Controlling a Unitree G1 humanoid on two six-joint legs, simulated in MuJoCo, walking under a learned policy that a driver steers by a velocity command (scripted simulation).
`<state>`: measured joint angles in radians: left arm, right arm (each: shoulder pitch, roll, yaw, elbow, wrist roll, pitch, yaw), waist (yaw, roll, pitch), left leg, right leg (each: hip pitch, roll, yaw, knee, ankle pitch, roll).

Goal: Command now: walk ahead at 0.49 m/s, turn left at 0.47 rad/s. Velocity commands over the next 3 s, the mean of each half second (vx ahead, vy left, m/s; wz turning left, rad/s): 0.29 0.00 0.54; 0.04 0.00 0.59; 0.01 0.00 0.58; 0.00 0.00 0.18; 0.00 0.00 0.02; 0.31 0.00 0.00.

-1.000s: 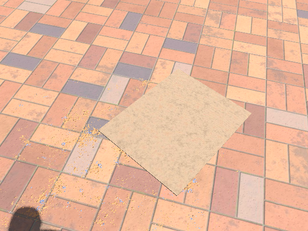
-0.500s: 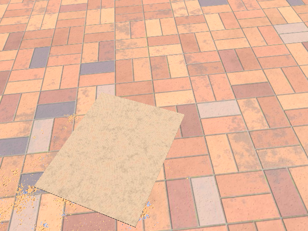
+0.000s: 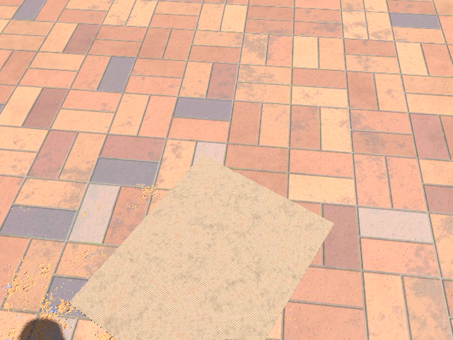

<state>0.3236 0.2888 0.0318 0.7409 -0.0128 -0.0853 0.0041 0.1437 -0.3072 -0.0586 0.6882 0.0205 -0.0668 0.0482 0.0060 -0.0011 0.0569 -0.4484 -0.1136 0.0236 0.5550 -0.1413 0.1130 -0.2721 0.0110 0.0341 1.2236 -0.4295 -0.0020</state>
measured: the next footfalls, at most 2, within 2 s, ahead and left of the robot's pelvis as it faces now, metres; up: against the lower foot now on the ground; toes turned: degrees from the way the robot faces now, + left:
right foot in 0.34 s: +0.39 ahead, -0.12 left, +0.00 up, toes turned +17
left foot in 0.78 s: +0.25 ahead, +0.09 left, +0.00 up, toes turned +30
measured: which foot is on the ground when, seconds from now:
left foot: down 0.00-0.34, up 0.36-0.76, down 0.78-1.00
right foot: up 0.00-0.32, down 0.34-0.78, up 0.80-1.00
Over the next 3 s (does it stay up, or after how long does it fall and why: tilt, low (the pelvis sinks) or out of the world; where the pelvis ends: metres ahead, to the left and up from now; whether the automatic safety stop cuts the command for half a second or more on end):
stays up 0.33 0.09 0.02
